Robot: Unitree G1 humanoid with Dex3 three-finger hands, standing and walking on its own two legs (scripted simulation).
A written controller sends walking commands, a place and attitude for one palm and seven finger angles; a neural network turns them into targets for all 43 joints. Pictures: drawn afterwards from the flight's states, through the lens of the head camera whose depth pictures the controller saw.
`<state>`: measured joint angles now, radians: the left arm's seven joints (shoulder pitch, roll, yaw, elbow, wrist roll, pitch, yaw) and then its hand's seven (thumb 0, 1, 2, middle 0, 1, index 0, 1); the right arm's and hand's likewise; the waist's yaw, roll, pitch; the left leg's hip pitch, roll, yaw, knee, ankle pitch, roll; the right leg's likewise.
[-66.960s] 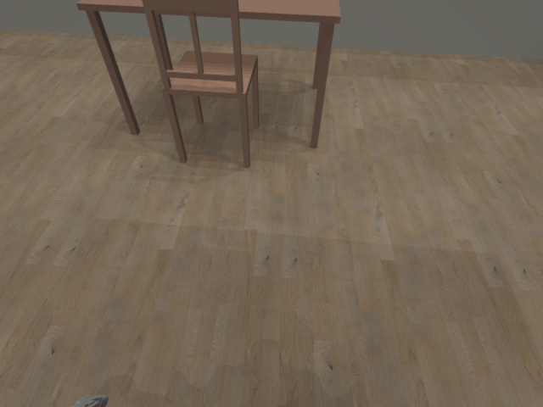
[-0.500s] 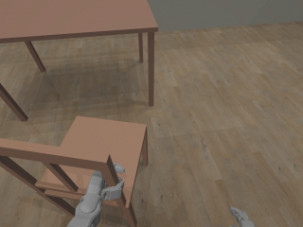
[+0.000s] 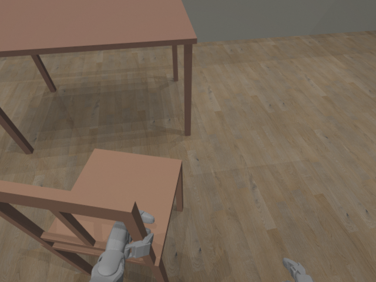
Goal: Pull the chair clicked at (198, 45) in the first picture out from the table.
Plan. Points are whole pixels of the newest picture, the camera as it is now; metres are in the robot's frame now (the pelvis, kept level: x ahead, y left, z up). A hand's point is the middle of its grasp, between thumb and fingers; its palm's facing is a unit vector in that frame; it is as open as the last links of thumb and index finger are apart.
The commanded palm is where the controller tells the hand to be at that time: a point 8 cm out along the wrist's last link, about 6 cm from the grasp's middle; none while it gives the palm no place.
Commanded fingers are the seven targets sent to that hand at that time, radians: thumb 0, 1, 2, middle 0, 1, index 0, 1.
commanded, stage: open the thumb and straighten the fingers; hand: left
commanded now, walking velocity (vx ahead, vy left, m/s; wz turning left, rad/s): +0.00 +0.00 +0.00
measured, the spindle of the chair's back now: (75, 227) +0.27 +0.30 -0.11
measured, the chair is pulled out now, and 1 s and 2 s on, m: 0.67 0.67 0.67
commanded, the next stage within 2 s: draw the fingers out of the gap in 0.74 s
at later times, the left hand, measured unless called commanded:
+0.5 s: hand (145, 238) +0.24 +0.11 -0.08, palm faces -0.07 -0.99 -0.11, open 14.2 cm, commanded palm +0.22 +0.17 -0.06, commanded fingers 0.00 -0.55 0.20 -0.10 -0.29 -0.10 -0.29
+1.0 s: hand (145, 242) +0.23 +0.12 -0.09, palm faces -0.05 -0.99 -0.11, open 17.5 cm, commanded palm +0.20 +0.17 -0.06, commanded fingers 0.00 -0.55 0.20 0.00 0.00 0.00 0.00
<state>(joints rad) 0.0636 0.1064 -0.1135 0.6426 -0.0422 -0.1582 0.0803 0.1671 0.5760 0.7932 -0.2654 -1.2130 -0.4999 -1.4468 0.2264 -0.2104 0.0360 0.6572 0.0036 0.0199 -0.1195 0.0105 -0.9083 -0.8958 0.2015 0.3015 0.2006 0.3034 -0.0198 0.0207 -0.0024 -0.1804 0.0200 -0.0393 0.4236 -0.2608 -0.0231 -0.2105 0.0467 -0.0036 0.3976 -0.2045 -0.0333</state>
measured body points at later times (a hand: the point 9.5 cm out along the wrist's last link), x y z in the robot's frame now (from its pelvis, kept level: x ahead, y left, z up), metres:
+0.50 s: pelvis -0.02 +0.02 -0.05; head +0.00 +0.00 +0.40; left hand +0.24 +0.17 -0.07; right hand +0.13 -0.22 -0.14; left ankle -0.02 +0.13 -0.74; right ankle +0.00 -0.10 -0.74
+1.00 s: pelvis -0.01 +0.00 -0.05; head +0.02 -0.01 +0.40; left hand +0.23 +0.17 -0.08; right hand +0.15 -0.24 -0.14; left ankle -0.02 +0.13 -0.74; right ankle +0.00 -0.10 -0.74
